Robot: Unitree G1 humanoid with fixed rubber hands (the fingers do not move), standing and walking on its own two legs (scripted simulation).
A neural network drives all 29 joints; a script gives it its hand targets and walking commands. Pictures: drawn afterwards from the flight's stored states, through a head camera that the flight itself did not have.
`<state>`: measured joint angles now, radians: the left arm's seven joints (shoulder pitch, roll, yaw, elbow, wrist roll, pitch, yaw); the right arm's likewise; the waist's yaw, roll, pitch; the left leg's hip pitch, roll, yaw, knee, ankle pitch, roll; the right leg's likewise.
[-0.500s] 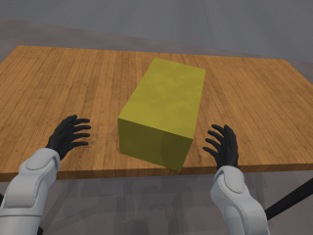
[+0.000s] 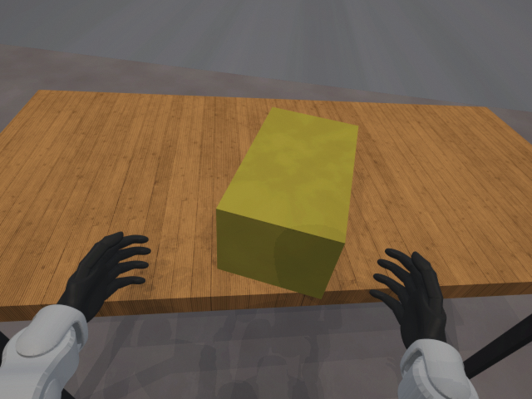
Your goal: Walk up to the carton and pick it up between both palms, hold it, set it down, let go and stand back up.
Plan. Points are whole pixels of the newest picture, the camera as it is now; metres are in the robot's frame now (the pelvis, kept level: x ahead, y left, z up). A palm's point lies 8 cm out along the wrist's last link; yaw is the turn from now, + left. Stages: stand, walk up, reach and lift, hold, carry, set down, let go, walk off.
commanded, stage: set down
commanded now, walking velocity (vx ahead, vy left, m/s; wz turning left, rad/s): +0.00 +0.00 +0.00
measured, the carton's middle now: (293, 191) +0.46 -0.03 +0.07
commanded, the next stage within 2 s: none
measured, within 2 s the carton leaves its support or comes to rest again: neither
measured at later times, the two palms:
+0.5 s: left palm (100, 333) +0.18 +0.21 +0.09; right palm (446, 349) +0.17 -0.19 +0.11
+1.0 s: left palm (91, 344) +0.18 +0.23 +0.06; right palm (430, 347) +0.18 -0.19 +0.08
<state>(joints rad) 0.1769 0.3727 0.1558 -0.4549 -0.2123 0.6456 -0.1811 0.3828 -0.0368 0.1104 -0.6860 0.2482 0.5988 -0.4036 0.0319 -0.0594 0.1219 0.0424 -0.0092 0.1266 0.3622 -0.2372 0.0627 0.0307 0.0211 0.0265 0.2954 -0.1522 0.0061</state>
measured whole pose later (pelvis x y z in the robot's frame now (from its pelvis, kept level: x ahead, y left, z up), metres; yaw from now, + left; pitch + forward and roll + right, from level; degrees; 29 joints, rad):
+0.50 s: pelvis -0.01 -0.04 +0.00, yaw +2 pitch -11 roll +0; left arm 0.25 0.46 0.11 -0.34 -0.28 0.49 -0.21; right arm 0.48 -0.03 0.13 -0.69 0.21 0.63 -0.40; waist 0.07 -0.05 0.11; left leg 0.04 0.01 0.08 0.35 -0.21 0.02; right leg 0.01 0.04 -0.02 0.36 -0.19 -0.04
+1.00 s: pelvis +0.02 -0.05 +0.00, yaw +3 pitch -6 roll +0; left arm 0.35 0.45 0.18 -0.29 -0.22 0.35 -0.23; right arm 0.61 -0.01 0.20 -0.59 0.20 0.38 -0.39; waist 0.07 -0.07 0.13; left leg -0.01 0.01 0.05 0.32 -0.21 0.00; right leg -0.03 0.04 -0.05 0.33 -0.19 -0.05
